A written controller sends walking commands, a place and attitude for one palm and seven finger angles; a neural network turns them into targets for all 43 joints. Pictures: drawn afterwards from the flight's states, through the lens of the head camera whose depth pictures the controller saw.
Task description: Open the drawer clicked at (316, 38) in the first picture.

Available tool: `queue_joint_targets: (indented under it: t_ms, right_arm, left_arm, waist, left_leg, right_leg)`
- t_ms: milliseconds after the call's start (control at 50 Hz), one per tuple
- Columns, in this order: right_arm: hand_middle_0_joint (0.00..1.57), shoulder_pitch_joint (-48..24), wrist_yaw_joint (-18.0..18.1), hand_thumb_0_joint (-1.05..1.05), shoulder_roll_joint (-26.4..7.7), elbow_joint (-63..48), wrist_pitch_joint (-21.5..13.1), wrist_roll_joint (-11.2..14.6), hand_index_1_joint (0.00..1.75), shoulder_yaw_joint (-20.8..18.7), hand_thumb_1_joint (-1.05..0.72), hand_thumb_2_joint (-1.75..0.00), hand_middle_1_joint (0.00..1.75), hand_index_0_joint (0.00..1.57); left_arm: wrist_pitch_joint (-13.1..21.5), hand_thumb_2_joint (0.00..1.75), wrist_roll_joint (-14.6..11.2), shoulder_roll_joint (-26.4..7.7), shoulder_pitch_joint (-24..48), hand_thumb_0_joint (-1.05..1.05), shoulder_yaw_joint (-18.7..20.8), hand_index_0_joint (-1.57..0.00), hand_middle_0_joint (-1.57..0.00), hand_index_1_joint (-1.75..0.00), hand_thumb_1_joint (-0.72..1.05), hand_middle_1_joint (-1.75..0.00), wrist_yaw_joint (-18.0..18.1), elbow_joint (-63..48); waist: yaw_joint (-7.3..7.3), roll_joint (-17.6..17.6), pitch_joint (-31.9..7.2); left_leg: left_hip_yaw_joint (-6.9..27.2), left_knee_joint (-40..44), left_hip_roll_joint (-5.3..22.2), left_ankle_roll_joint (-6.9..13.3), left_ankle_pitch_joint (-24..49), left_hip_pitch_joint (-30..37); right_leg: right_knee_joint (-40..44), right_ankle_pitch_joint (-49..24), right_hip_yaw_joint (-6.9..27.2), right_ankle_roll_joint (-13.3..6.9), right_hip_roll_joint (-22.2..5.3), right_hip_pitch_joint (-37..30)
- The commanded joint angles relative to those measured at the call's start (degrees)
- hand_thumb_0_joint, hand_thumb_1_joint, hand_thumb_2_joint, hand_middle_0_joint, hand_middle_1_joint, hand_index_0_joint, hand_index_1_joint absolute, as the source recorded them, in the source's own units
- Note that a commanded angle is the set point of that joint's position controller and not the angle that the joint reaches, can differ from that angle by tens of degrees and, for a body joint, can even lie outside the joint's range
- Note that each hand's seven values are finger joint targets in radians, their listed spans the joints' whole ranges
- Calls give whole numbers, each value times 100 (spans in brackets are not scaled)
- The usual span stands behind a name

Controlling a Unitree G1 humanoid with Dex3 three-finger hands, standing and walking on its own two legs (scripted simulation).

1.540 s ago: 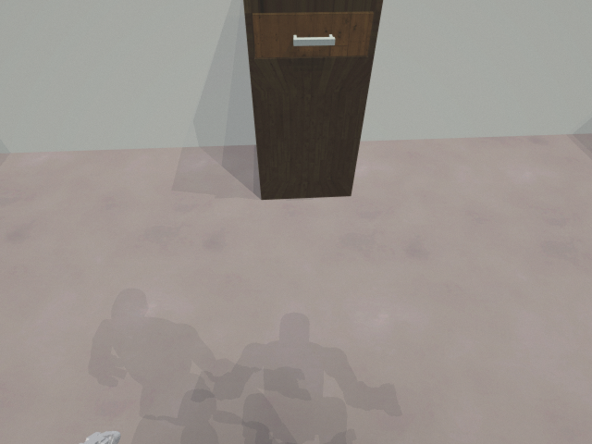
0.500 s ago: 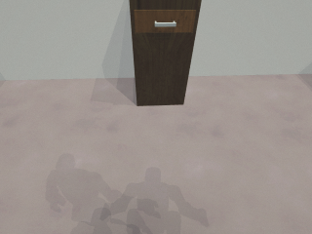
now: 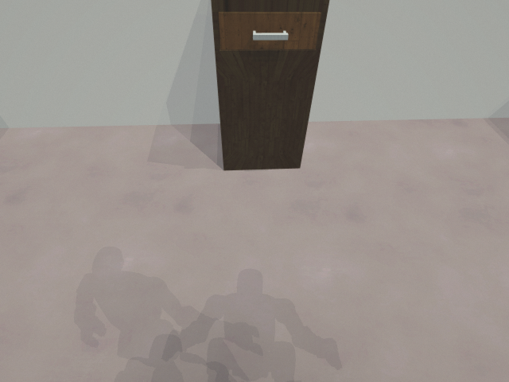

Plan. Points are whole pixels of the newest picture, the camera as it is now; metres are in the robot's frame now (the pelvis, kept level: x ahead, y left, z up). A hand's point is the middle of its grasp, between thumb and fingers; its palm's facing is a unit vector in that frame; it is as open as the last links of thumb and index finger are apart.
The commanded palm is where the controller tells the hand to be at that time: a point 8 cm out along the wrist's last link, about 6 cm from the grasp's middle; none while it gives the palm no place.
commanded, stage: walk to a spot facing it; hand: left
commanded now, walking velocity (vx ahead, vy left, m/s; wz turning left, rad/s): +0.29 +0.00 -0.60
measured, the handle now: (270, 34) +1.35 +0.01 -0.01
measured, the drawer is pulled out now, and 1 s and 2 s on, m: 0.00 0.00 0.00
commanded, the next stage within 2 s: turn to face it in 1.56 s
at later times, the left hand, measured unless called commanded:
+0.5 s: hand out of the picture +0.08 +0.13 -0.17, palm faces -0.12 -0.97 -0.20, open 7.4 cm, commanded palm none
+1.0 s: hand (199, 266) +0.40 +0.15 -0.19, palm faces -0.37 -0.91 -0.19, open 7.4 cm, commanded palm none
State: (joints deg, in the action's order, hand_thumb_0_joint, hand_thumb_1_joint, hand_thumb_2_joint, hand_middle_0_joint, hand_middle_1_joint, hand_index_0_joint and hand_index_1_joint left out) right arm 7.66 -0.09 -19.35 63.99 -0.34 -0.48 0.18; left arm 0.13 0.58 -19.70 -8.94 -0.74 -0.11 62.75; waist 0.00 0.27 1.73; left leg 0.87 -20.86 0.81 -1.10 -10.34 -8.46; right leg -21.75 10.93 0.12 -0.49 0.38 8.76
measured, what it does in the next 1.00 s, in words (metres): walks ahead, turning right: left foot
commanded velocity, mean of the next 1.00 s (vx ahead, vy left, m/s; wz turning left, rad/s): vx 0.33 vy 0.00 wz -0.50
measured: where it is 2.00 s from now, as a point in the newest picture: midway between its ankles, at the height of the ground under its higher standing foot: (322, 300)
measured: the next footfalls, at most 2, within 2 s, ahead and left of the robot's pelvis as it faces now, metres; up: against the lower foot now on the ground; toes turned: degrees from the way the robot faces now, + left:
left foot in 0.82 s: +0.40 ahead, +0.04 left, +0.00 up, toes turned -15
right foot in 1.38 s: +0.48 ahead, -0.30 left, +0.00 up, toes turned -47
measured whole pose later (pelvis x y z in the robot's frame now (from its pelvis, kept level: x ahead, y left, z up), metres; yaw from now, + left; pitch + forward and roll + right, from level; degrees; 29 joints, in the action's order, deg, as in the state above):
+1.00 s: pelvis +0.30 -0.02 -0.01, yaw -27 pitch +0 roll +0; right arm 11.8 1.0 -7.9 55.8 -4.3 -1.2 -2.1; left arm -0.1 1.9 -14.0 -17.1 5.3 -1.3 57.5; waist 2.0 3.4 2.0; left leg -11.7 -29.9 3.8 2.1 -14.1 -15.4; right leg -71.8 16.6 -1.8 -1.3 -2.3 29.7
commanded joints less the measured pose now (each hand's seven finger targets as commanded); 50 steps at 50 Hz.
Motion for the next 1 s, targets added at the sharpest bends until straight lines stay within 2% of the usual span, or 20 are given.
queue_joint_targets:
  t_ms: [0, 120, 200, 240, 280, 300, 320, 340, 400, 480, 620, 700, 720, 760, 780, 800, 820, 880, 920, 980]
  right_arm:
    - [20, -117, 69, 0, -823, -297, -131, -23, 30, -133, -90, -90, 30, 20]
    - [20, 466, 72, 0, -653, -459, 1, -98, 30, -248, -90, -90, 30, 20]
    - [20, 851, 107, 0, -893, -596, -151, -67, 30, -469, -90, -90, 30, 20]
    - [20, 737, 108, 0, -747, -658, -204, -79, 30, -479, -90, -90, 30, 20]
    - [20, 510, 115, 0, -576, -692, -205, -91, 30, -455, -90, -90, 30, 20]
    - [20, 439, 85, 0, -340, -775, -197, -64, 30, -421, -90, -90, 30, 20]
    - [20, 219, 27, 0, 168, -1112, -223, -7, 30, -298, -90, -90, 30, 20]
    - [20, -225, 34, 0, -105, -1311, -272, -51, 30, -321, -90, -90, 30, 20]
    - [20, -260, -9, 0, 126, -1173, -287, -95, 30, -374, -90, -90, 30, 20]
    - [20, 69, -53, 0, 414, -1072, -189, -89, 30, -401, -90, -90, 30, 20]
    - [20, -745, -128, 0, 563, -1516, -225, -53, 30, -385, -90, -90, 30, 20]
    - [20, -899, -143, 0, 586, -1646, -291, -23, 30, -375, -90, -90, 30, 20]
    - [20, -721, -115, 0, 529, -1598, -317, -26, 30, -394, -90, -90, 30, 20]
    - [20, 721, 21, 0, 243, -1174, -377, -62, 30, -460, -90, -90, 30, 20]
    - [20, 1648, 107, 0, -281, -919, -404, -122, 30, -576, -90, -90, 30, 20]
    - [20, 2133, 112, 0, -820, -825, -413, -173, 30, -679, -90, -90, 30, 20]
    - [20, 1889, 83, 0, -685, -909, -342, -97, 30, -612, -90, -90, 30, 20]
    - [20, 852, 111, 0, 254, -1067, -406, -101, 30, -400, -90, -90, 30, 20]
    - [20, 780, 134, 0, 445, -1006, -496, -91, 30, -354, -90, -90, 30, 20]
    - [20, 1017, 159, 0, 420, -896, -574, -66, 30, -365, -90, -90, 30, 20]
  left_arm:
    - [95, 90, 2, -831, 72, 0, 189, -20, -20, -30, 90, -30, 77, -288]
    - [-134, 90, 84, -457, -437, 0, 293, -20, -20, -30, 90, -30, -71, -545]
    - [-32, 90, 79, 3, -355, 0, 366, -20, -20, -30, 90, -30, -186, -915]
    - [16, 90, 72, 89, -340, 0, 415, -20, -20, -30, 90, -30, -228, -1031]
    - [72, 90, 93, 266, -1115, 0, 458, -20, -20, -30, 90, -30, -245, -793]
    - [136, 90, 115, 11, -1849, 0, 529, -20, -20, -30, 90, -30, -200, -570]
    - [240, 90, 140, -746, -2536, 0, 695, -20, -20, -30, 90, -30, -81, -390]
    - [259, 90, 9, -699, -2815, 0, 672, -20, -20, -30, 90, -30, 46, -379]
    - [309, 90, 69, -116, -1993, 0, 517, -20, -20, -30, 90, -30, 58, -549]
    - [414, 90, 85, 85, -1935, 0, 507, -20, -20, -30, 90, -30, 71, -502]
    - [437, 90, 99, 183, -2186, 0, 496, -20, -20, -30, 90, -30, 135, -359]
    - [384, 90, 119, 85, -2028, 0, 541, -20, -20, -30, 90, -30, 158, -404]
    - [382, 90, 116, 39, -1953, 0, 557, -20, -20, -30, 90, -30, 164, -422]
    - [382, 90, 75, -6, -1658, 0, 616, -20, -20, -30, 90, -30, 147, -495]
    - [373, 90, 12, 222, -1782, 0, 621, -20, -20, -30, 90, -30, 94, -554]
    - [368, 90, -44, 544, -2061, 0, 584, -20, -20, -30, 90, -30, 1, -667]
    - [382, 90, 20, 428, -1756, 0, 581, -20, -20, -30, 90, -30, -4, -790]
    - [219, 90, 136, 516, -1079, 0, 582, -20, -20, -30, 90, -30, -143, -861]
    - [53, 90, 163, 704, -1275, 0, 585, -20, -20, -30, 90, -30, -199, -770]
    - [-53, 90, 176, 722, -1138, 0, 613, -20, -20, -30, 90, -30, -225, -847]
  waist:
    - [19, -43, -372]
    - [-3, -219, 552]
    - [-161, -1100, 286]
    - [-56, -938, 370]
    - [326, -552, 144]
    - [614, 288, -11]
    - [818, 2425, -75]
    - [891, 1543, -14]
    - [371, 221, 402]
    - [124, 436, 160]
    - [311, 588, 333]
    - [312, 800, 415]
    - [218, 718, 308]
    - [-421, 473, -317]
    - [-718, -339, -1058]
    - [-631, -1892, -1461]
    - [-546, -1212, -1101]
    - [-104, -843, 268]
    - [133, -818, 222]
    - [184, -688, 54]
  left_leg:
    - [423, 298, 587, 189, 241, 131]
    - [455, 331, 789, 333, -2566, -455]
    - [1331, 926, 1999, 1079, -2301, 228]
    - [842, 652, 2048, 1051, -1467, 45]
    - [-51, -509, 1586, 658, -948, -646]
    - [-654, -1977, 1042, 303, -1300, -1535]
    - [-1224, -4090, 154, -84, -2477, -3448]
    - [-345, -4570, 383, 2, -2244, -3710]
    - [-117, -4666, 726, -62, -972, -3477]
    - [-334, -4140, 646, -211, -360, -3178]
    - [-452, -3083, 534, -205, 111, -3265]
    - [-582, -2035, 306, -42, -57, -2236]
    - [-592, -1733, 225, 15, -165, -1741]
    - [-623, -904, 59, 131, 159, 228]
    - [317, -744, 958, 347, -6, 1733]
    - [2589, -18, 2693, 987, -184, 2464]
    - [2998, 546, 2955, 1291, -1395, 1602]
    - [1556, 1058, 2226, 830, -2091, -422]
    - [411, 1025, 1833, 619, -1049, -869]
    - [-125, 1080, 1788, 695, -346, -538]
  right_leg:
    - [461, -36, 676, -111, -693, 74]
    - [-136, 2182, 870, -224, -199, 1327]
    - [-2344, 1579, -100, -61, -16, 2167]
    - [-2191, 1707, -124, -42, -301, 1970]
    - [-1146, 970, -470, -67, -131, 491]
    - [-300, 966, 120, -234, -332, -607]
    - [866, 1237, 3134, -940, -2005, -1481]
    - [1127, 872, 3842, -1309, -2324, -1294]
    - [957, 528, 2689, -1318, -1774, -442]
    - [866, -906, 1650, -1114, -1315, -424]
    - [775, -1671, 1510, -1016, -1138, -710]
    - [538, -2127, 1485, -888, -1098, -445]
    - [275, -2491, 1505, -877, -1106, -369]
    - [-1173, -2864, 1174, -644, -691, 162]
    - [-2549, -1584, 856, -465, -271, 993]
    - [-4574, 1999, 81, -205, 441, 2320]
    - [-5344, 2199, 287, -291, 182, 2622]
    - [-5582, 901, 224, -202, -518, 2846]
    - [-5224, 444, 105, -102, -604, 2455]
    - [-4995, -3, 67, 34, -701, 2730]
